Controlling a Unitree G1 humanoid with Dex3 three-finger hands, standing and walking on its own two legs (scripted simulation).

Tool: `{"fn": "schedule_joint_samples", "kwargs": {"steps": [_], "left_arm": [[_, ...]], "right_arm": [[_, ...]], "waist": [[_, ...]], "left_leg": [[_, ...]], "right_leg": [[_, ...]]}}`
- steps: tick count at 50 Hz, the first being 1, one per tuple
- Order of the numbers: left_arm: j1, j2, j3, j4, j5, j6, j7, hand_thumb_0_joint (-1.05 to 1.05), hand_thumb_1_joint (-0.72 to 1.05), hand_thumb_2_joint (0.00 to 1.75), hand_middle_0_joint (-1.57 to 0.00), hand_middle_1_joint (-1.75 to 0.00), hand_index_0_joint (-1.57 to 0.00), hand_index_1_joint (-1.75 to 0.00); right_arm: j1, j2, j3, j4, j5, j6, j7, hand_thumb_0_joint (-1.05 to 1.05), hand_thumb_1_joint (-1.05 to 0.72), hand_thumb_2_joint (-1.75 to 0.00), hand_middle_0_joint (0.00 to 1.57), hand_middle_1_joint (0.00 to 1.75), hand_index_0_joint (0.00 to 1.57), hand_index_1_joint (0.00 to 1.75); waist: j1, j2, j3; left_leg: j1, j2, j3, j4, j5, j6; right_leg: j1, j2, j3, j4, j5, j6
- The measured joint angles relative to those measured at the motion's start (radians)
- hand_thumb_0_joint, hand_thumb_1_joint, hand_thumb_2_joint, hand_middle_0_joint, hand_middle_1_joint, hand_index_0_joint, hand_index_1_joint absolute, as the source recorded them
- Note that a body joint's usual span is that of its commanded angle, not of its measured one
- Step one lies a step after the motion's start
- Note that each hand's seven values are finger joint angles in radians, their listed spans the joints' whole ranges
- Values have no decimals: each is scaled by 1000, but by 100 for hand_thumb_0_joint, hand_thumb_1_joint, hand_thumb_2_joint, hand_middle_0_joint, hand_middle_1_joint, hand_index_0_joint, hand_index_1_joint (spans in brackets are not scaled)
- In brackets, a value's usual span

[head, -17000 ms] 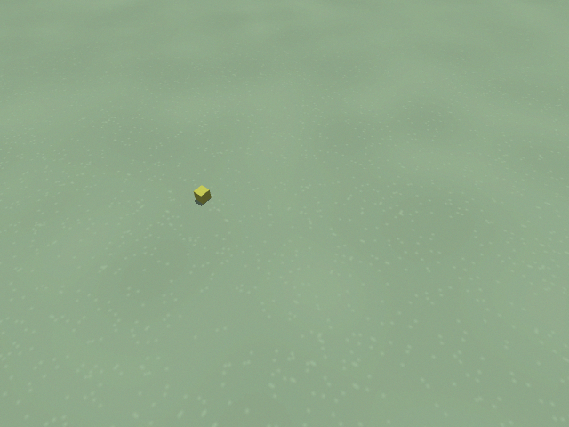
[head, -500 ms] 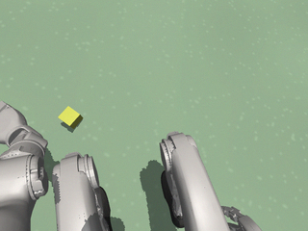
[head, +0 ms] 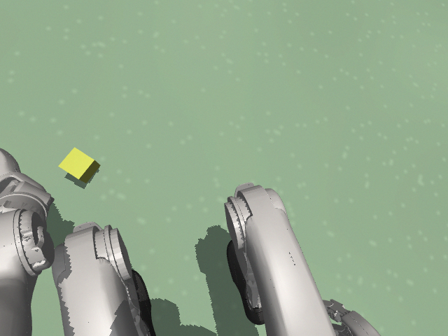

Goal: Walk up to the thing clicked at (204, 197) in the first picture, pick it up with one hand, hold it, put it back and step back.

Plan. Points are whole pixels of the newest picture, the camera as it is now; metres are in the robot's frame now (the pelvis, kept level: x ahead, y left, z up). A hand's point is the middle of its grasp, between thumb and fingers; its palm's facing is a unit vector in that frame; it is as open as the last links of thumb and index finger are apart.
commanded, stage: rise first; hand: left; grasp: from above
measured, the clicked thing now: (80, 165) +0.48 +0.23 -0.30
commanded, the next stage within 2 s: approach in 0.26 s
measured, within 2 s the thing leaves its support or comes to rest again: neither
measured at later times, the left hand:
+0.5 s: hand (29, 178) +0.44 +0.28 -0.18, palm faces -0.31 -0.28 -0.91, open 14.0 cm
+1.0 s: hand (81, 147) +0.49 +0.20 -0.21, palm faces -0.30 -0.26 -0.92, open 14.1 cm
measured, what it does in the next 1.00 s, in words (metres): stands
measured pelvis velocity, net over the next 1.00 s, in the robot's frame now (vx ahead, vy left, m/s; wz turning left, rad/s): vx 0.00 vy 0.00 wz -0.09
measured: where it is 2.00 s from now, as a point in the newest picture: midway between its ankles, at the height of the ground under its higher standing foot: (199, 312)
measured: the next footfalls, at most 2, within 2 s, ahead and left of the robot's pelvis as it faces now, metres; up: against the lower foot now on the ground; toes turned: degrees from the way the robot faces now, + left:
none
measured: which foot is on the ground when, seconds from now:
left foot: down 0.00-1.00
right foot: down 0.00-1.00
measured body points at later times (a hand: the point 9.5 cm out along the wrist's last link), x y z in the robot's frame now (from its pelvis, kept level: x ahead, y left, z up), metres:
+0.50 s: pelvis +0.00 +0.00 -0.01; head +0.24 +0.03 +0.37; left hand +0.45 +0.29 -0.13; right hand +0.01 -0.26 -0.12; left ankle +0.08 +0.14 -0.29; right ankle +0.10 -0.13 -0.29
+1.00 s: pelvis +0.00 +0.00 +0.00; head +0.28 +0.02 +0.35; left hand +0.51 +0.20 -0.16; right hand -0.07 -0.25 -0.08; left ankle +0.08 +0.14 -0.29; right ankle +0.10 -0.13 -0.29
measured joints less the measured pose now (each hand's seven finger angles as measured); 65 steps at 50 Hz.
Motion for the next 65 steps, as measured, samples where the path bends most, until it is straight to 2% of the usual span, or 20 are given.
{"fn": "schedule_joint_samples", "kwargs": {"steps": [18,23,26,31,34,40,44,47,52,56,60,65], "left_arm": [[-13,14,12,1,11,-5,21,0,-53,96,-13,-105,-14,-105],[-26,26,-6,36,21,-8,21,0,-54,97,-12,-104,-13,-105],[-52,37,-37,80,30,-17,33,0,-55,98,-12,-104,-12,-105],[-133,57,-71,161,34,-25,69,0,-55,97,-12,-105,-12,-106],[-187,75,-75,204,44,-24,103,0,-54,97,-12,-106,-12,-106],[-257,109,-39,228,58,6,165,0,-54,96,-12,-108,-13,-107],[-257,118,-21,203,43,36,186,0,-55,96,-12,-107,-13,-107],[-230,113,-16,171,21,49,182,0,-56,97,-12,-107,-12,-107],[-164,113,-12,131,-16,52,148,0,-57,97,-11,-106,-12,-106],[-130,129,-25,140,-27,31,110,0,-58,98,-11,-105,-11,-106],[-131,133,-75,152,-31,4,84,0,-58,98,-11,-104,-11,-105],[-152,109,-133,156,-13,-27,82,0,-57,99,-11,-104,-10,-105]], "right_arm": [[13,-13,14,1,-10,-2,32,1,-92,-90,20,30,20,30],[10,-17,19,4,-15,-6,38,0,-91,-90,20,30,20,30],[8,-20,25,7,-19,-18,41,0,-91,-90,20,30,20,30],[5,-22,47,21,-37,-46,47,0,-91,-90,20,30,20,30],[4,-27,67,19,-54,-58,58,0,-91,-90,20,30,20,30],[12,-48,98,3,-82,-65,92,0,-92,-90,20,30,20,30],[22,-66,113,-6,-88,-53,117,0,-92,-90,20,30,20,30],[32,-71,123,-17,-81,-32,130,0,-92,-90,20,30,20,30],[36,-62,138,-31,-63,-6,139,0,-92,-90,20,30,20,30],[29,-46,138,-28,-55,-10,131,0,-92,-90,20,30,20,30],[20,-34,132,-20,-56,-30,121,0,-92,-90,20,30,20,30],[2,-24,128,-7,-54,-58,113,0,-91,-90,20,30,20,30]], "waist": [[-20,-7,23],[-29,-8,29],[-41,-14,39],[-81,-36,65],[-118,-51,89],[-186,-64,143],[-206,-53,171],[-203,-44,178],[-182,-35,171],[-163,-38,158],[-145,-47,156],[-133,-57,152]], "left_leg": [[-8,0,-18,23,-12,-4],[-12,0,-22,28,-8,-3],[-15,-2,-26,33,-6,-4],[-22,-7,-40,44,-2,-12],[-23,-9,-54,50,-4,-18],[-15,-6,-82,55,-14,-26],[-6,1,-94,55,-24,-23],[-1,10,-95,50,-28,-18],[2,21,-87,41,-25,-4],[-4,18,-81,44,-16,-7],[-10,6,-79,55,-8,-13],[-10,-6,-84,64,-9,-22]], "right_leg": [[-3,4,-14,11,-5,1],[-6,6,-17,14,0,1],[-9,6,-20,18,3,-1],[-13,5,-31,24,8,-3],[-11,5,-43,24,9,-6],[3,11,-66,12,10,-9],[13,18,-77,0,10,-7],[15,26,-79,-9,14,-5],[10,34,-74,-19,26,-3],[2,32,-68,-11,32,-4],[0,24,-64,7,30,-5],[8,16,-67,15,19,-5]]}}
